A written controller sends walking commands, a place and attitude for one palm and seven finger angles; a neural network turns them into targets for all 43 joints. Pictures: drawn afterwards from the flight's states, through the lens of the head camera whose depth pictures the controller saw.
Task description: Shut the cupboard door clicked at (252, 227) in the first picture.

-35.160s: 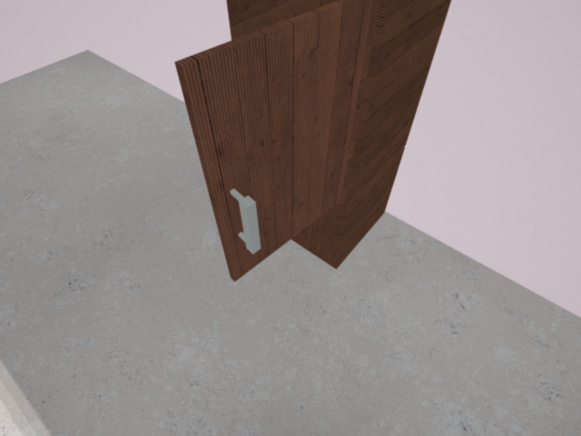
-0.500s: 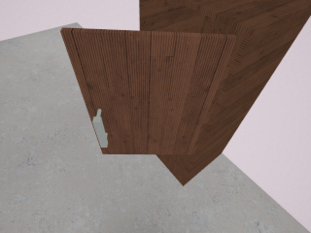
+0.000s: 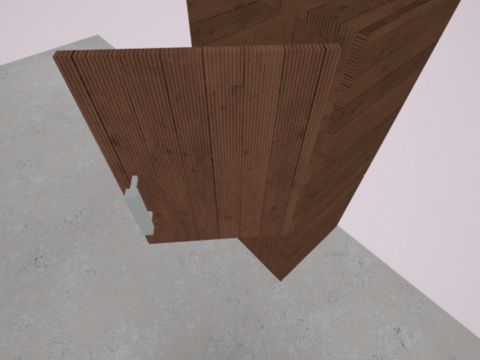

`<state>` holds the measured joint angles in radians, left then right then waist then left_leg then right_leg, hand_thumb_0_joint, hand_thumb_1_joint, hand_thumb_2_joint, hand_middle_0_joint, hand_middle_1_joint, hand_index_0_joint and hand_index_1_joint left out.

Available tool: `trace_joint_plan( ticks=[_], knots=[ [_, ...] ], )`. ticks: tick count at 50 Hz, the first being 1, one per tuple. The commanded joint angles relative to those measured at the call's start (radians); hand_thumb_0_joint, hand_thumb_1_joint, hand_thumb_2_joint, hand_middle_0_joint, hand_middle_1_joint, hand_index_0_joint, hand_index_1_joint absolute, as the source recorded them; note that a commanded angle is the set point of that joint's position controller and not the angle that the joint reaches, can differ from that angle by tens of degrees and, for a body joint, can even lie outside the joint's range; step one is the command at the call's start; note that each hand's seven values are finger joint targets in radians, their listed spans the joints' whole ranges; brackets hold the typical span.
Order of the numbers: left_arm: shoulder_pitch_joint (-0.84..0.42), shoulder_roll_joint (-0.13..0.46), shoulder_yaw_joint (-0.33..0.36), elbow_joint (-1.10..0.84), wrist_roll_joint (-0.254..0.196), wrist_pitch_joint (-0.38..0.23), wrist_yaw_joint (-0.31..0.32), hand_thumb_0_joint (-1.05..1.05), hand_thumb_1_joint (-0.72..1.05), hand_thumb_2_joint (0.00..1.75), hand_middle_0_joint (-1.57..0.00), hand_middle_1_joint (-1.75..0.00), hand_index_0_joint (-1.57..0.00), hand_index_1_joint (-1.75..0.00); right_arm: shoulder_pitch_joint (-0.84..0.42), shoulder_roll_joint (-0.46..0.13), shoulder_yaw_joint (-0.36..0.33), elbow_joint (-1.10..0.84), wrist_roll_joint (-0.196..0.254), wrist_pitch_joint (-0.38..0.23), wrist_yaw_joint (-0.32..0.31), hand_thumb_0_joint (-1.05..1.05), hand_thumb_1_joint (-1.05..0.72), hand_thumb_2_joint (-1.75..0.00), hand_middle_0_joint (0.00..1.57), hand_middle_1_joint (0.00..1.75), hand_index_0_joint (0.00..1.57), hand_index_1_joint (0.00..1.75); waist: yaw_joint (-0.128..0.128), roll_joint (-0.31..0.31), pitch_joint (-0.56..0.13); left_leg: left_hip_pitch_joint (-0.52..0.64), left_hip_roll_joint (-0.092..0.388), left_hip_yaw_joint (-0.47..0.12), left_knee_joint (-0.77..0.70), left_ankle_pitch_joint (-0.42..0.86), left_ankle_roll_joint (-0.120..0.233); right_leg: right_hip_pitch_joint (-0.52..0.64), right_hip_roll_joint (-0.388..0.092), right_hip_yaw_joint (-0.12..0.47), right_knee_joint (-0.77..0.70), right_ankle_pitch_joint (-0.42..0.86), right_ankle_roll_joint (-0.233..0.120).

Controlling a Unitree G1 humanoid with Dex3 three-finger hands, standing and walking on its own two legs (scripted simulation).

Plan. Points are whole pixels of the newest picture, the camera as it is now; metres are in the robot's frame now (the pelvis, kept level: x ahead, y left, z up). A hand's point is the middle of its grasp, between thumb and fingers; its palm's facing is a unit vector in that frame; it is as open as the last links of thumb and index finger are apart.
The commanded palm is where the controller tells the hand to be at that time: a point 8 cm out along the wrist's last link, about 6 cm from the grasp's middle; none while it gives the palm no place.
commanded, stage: come to a stop and stand still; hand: left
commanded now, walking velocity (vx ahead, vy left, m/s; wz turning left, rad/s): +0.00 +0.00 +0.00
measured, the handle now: (141, 206) +0.44 +0.25 -0.10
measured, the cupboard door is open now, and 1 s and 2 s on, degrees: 53 53 53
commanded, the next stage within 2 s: none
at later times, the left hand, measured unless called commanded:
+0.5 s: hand out of the picture +0.01 +0.28 -0.17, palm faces +0.02 -0.97 -0.24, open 7.4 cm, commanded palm none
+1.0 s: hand out of the picture -0.20 +0.26 -0.16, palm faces +0.14 -0.97 -0.18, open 7.4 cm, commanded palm none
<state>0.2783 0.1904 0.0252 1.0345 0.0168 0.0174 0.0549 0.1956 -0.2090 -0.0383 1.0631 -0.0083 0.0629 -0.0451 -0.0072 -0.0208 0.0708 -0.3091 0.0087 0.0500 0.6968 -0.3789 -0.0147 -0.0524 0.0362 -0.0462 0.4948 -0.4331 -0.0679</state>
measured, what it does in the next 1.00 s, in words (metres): steps to the left: left foot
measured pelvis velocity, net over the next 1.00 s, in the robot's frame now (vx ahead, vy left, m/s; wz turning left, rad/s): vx -0.09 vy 0.10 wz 0.05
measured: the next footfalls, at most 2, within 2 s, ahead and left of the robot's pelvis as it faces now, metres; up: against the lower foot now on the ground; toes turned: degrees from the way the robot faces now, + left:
left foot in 0.04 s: +0.05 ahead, +0.13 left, +0.00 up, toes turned +0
right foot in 1.38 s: -0.13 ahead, +0.02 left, +0.00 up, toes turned -5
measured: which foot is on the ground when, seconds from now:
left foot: up 0.00-0.02, down 0.04-1.00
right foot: down 0.00-1.00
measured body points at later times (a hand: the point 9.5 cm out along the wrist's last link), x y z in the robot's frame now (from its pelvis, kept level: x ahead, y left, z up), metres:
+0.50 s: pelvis -0.05 +0.09 +0.00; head -0.04 +0.09 +0.45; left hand +0.01 +0.33 -0.15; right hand -0.02 -0.15 -0.15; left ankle +0.01 +0.13 -0.73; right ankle -0.05 -0.06 -0.73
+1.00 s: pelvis -0.09 +0.10 +0.01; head -0.10 +0.11 +0.46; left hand -0.20 +0.31 -0.14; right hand +0.00 -0.14 -0.13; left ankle +0.01 +0.13 -0.72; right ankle -0.05 -0.05 -0.72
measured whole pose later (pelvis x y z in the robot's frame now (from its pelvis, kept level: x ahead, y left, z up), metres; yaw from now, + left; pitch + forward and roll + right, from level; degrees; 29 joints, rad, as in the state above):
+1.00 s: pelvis -0.09 +0.10 +0.01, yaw +3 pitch -2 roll -1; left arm 0.48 0.15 0.01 1.12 0.03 0.01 0.03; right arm 0.20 -0.21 -0.03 1.04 -0.01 0.03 -0.01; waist 0.05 0.01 0.01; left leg -0.29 -0.11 0.05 0.38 -0.18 0.08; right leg -0.23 0.00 0.07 0.47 -0.34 -0.02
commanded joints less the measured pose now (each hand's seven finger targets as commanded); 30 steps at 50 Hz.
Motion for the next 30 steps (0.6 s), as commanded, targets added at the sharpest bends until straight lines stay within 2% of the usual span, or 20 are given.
trace_joint_plan(
  ticks=[1, 3, 4, 5, 6, 7, 9, 10, 11, 12, 13, 14, 15, 17, 19, 21, 23, 25, 27, 30],
  knots=[
    [0.041, 0.122, 0.013, -0.028, -0.017, -0.013, 0.001, 0.00, 0.90, 0.90, -0.20, -0.30, -0.20, -0.30, 0.106, -0.061, 0.003, -0.012, -0.002, -0.041, 0.001, 0.00, -0.90, -0.90, 0.20, 0.30, 0.20, 0.30, -0.028, -0.068, -0.074, 0.196, 0.046, -0.050, -0.220, 0.511, 0.038, -0.057, -0.182, 0.090, 0.077, 0.980, 0.043],
    [0.068, 0.071, 0.005, -0.034, -0.019, -0.007, 0.011, 0.00, 0.90, 0.90, -0.20, -0.30, -0.20, -0.30, 0.152, -0.118, -0.002, 0.001, -0.008, -0.055, -0.005, 0.00, -0.90, -0.90, 0.20, 0.30, 0.20, 0.30, -0.009, 0.058, -0.123, 0.263, 0.199, -0.200, -0.177, 0.840, 0.140, -0.114, -0.105, 0.059, 0.088, 0.485, 0.073],
    [0.073, 0.058, 0.000, -0.024, -0.015, -0.001, 0.012, 0.00, 0.90, 0.90, -0.20, -0.30, -0.20, -0.30, 0.107, -0.115, 0.007, 0.003, -0.005, -0.058, -0.010, 0.00, -0.90, -0.90, 0.20, 0.30, 0.20, 0.30, 0.021, 0.118, -0.085, 0.184, 0.222, -0.226, -0.220, 0.814, 0.158, -0.077, -0.099, 0.060, 0.031, 0.267, 0.072],
    [0.158, 0.100, 0.000, -0.011, -0.003, -0.048, 0.033, 0.00, 0.90, 0.90, -0.20, -0.30, -0.20, -0.30, -0.022, -0.119, -0.003, -0.095, 0.011, -0.073, -0.001, 0.00, -0.90, -0.90, 0.20, 0.30, 0.20, 0.30, 0.052, 0.106, -0.005, 0.160, 0.115, -0.064, 0.090, 0.764, 0.101, -0.233, -0.144, 0.149, -0.134, 0.752, 0.124],
    [0.114, 0.146, 0.014, -0.053, 0.000, -0.058, 0.022, 0.00, 0.90, 0.90, -0.20, -0.30, -0.20, -0.30, 0.011, -0.024, 0.012, -0.125, 0.013, -0.066, 0.022, 0.00, -0.90, -0.90, 0.20, 0.30, 0.20, 0.30, 0.020, -0.077, 0.024, -0.074, 0.043, -0.043, 0.112, 0.096, 0.062, -0.106, -0.257, 0.222, -0.127, 0.955, 0.084],
    [0.092, 0.157, 0.009, -0.058, 0.005, -0.067, 0.014, 0.00, 0.90, 0.90, -0.20, -0.30, -0.20, -0.30, -0.011, -0.011, 0.010, -0.132, -0.003, -0.061, 0.024, 0.00, -0.90, -0.90, 0.20, 0.30, 0.20, 0.30, 0.025, -0.014, 0.022, -0.114, 0.027, -0.028, 0.099, -0.034, 0.044, -0.051, -0.311, 0.238, -0.076, 1.222, 0.034],
    [0.053, 0.141, 0.003, -0.096, 0.014, -0.075, 0.013, 0.00, 0.90, 0.90, -0.20, -0.30, -0.20, -0.30, 0.091, -0.017, 0.012, -0.140, -0.003, -0.071, 0.026, 0.00, -0.90, -0.90, 0.20, 0.30, 0.20, 0.30, -0.036, -0.016, -0.093, -0.070, -0.003, 0.002, 0.026, -0.021, 0.055, 0.031, -0.247, 0.132, 0.029, 1.269, -0.060],
    [0.028, 0.161, 0.009, -0.109, 0.008, -0.075, 0.015, 0.00, 0.90, 0.90, -0.20, -0.30, -0.20, -0.30, 0.150, -0.026, 0.011, -0.127, -0.003, -0.078, 0.027, 0.00, -0.90, -0.90, 0.20, 0.30, 0.20, 0.30, -0.054, -0.028, -0.165, -0.015, -0.026, 0.015, -0.073, 0.086, 0.055, 0.084, -0.212, 0.106, 0.110, 1.250, -0.054],
    [0.018, 0.154, 0.011, -0.120, -0.001, -0.070, 0.017, 0.00, 0.90, 0.90, -0.20, -0.30, -0.20, -0.30, 0.207, -0.051, 0.007, -0.111, -0.007, -0.087, 0.025, 0.00, -0.90, -0.90, 0.20, 0.30, 0.20, 0.30, -0.066, 0.001, -0.223, 0.106, -0.002, -0.025, -0.150, 0.358, 0.070, 0.048, -0.178, 0.091, 0.205, 1.100, -0.029],
    [0.019, 0.125, 0.005, -0.140, -0.012, -0.062, 0.018, 0.00, 0.90, 0.90, -0.20, -0.30, -0.20, -0.30, 0.232, -0.097, 0.000, -0.106, -0.011, -0.098, 0.020, 0.00, -0.90, -0.90, 0.20, 0.30, 0.20, 0.30, -0.058, 0.129, -0.245, 0.212, 0.093, -0.157, -0.148, 0.679, 0.122, -0.062, -0.107, 0.043, 0.306, 0.802, 0.009],
    [0.036, 0.090, -0.002, -0.140, -0.028, -0.048, 0.013, 0.00, 0.90, 0.90, -0.20, -0.30, -0.20, -0.30, 0.211, -0.130, 0.000, -0.118, -0.008, -0.094, 0.010, 0.00, -0.90, -0.90, 0.20, 0.30, 0.20, 0.30, -0.026, 0.263, -0.216, 0.236, 0.218, -0.331, -0.220, 0.847, 0.224, -0.199, -0.021, 0.025, 0.368, 0.154, 0.043],
    [0.040, 0.079, -0.004, -0.134, -0.016, -0.032, 0.006, 0.00, 0.90, 0.90, -0.20, -0.30, -0.20, -0.30, 0.156, -0.115, 0.004, -0.128, -0.002, -0.085, 0.008, 0.00, -0.90, -0.90, 0.20, 0.30, 0.20, 0.30, 0.003, 0.279, -0.110, 0.143, 0.250, -0.352, -0.300, 0.795, 0.264, -0.253, -0.006, 0.042, 0.397, -0.209, 0.046],
    [0.013, 0.081, -0.004, -0.126, -0.009, -0.014, 0.002, 0.00, 0.90, 0.90, -0.20, -0.30, -0.20, -0.30, 0.119, -0.098, 0.009, -0.135, -0.007, -0.080, 0.009, 0.00, -0.90, -0.90, 0.20, 0.30, 0.20, 0.30, 0.010, 0.234, -0.007, 0.027, 0.245, -0.356, -0.340, 0.595, 0.257, -0.260, -0.033, 0.052, 0.396, -0.221, 0.040],
    [0.014, 0.086, 0.001, -0.121, -0.001, -0.006, -0.010, 0.00, 0.90, 0.90, -0.20, -0.30, -0.20, -0.30, 0.066, -0.098, 0.006, -0.156, -0.014, -0.079, 0.013, 0.00, -0.90, -0.90, 0.20, 0.30, 0.20, 0.30, 0.037, 0.145, 0.066, -0.109, 0.202, -0.326, -0.379, 0.315, 0.233, -0.227, -0.051, 0.039, 0.328, -0.127, 0.032],
    [0.069, 0.059, 0.000, -0.092, 0.005, -0.005, -0.016, 0.00, 0.90, 0.90, -0.20, -0.30, -0.20, -0.30, 0.049, -0.111, 0.003, -0.168, -0.012, -0.076, 0.019, 0.00, -0.90, -0.90, 0.20, 0.30, 0.20, 0.30, 0.054, 0.058, 0.010, -0.180, 0.174, -0.306, -0.407, -0.003, 0.204, -0.117, -0.048, 0.029, 0.228, 0.010, 0.034],
    [0.102, 0.064, 0.002, -0.081, 0.008, -0.005, -0.016, 0.00, 0.90, 0.90, -0.20, -0.30, -0.20, -0.30, 0.036, -0.111, -0.001, -0.175, -0.010, -0.070, 0.022, 0.00, -0.90, -0.90, 0.20, 0.30, 0.20, 0.30, 0.056, 0.021, -0.003, -0.218, 0.137, -0.290, -0.432, -0.228, 0.157, -0.071, -0.051, 0.056, 0.096, 0.024, 0.020],
    [0.084, 0.097, 0.004, -0.094, 0.012, -0.008, -0.013, 0.00, 0.90, 0.90, -0.20, -0.30, -0.20, -0.30, 0.043, -0.101, -0.002, -0.174, -0.011, -0.064, 0.026, 0.00, -0.90, -0.90, 0.20, 0.30, 0.20, 0.30, 0.035, 0.022, 0.032, -0.186, 0.080, -0.266, -0.426, -0.262, 0.114, -0.161, -0.080, 0.128, -0.018, -0.089, -0.009],
    [0.071, 0.115, 0.011, -0.102, 0.011, 0.003, -0.014, 0.00, 0.90, 0.90, -0.20, -0.30, -0.20, -0.30, 0.075, -0.109, -0.007, -0.163, -0.019, -0.056, 0.032, 0.00, -0.90, -0.90, 0.20, 0.30, 0.20, 0.30, 0.008, 0.085, 0.001, -0.084, 0.077, -0.286, -0.472, -0.293, 0.086, -0.261, -0.062, 0.109, 0.010, -0.112, -0.009],
    [0.089, 0.099, 0.009, -0.091, 0.013, -0.001, -0.014, 0.00, 0.90, 0.90, -0.20, -0.30, -0.20, -0.30, 0.067, -0.125, -0.014, -0.158, -0.016, -0.057, 0.029, 0.00, -0.90, -0.90, 0.20, 0.30, 0.20, 0.30, 0.020, 0.057, -0.005, -0.102, 0.132, -0.346, -0.522, -0.307, 0.115, -0.212, -0.029, 0.060, 0.073, -0.041, 0.007],
    [0.146, 0.090, 0.008, -0.061, 0.014, -0.007, -0.018, 0.00, 0.90, 0.90, -0.20, -0.30, -0.20, -0.30, 0.041, -0.154, -0.019, -0.154, -0.012, -0.063, 0.027, 0.00, -0.90, -0.90, 0.20, 0.30, 0.20, 0.30, 0.038, 0.032, -0.033, -0.071, 0.123, -0.308, -0.535, -0.247, 0.105, -0.174, -0.025, 0.070, 0.051, 0.018, 0.009]
  ],
)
